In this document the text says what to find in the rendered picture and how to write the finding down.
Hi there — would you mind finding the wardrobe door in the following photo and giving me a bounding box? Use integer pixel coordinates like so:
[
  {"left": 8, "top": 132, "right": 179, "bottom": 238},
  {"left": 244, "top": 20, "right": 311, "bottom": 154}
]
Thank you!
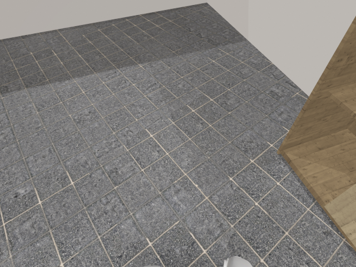
[{"left": 324, "top": 184, "right": 356, "bottom": 247}]

